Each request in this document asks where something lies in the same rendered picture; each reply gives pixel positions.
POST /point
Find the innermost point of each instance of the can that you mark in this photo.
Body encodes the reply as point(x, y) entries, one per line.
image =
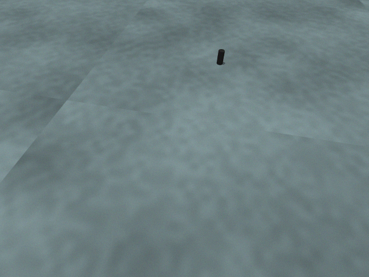
point(220, 56)

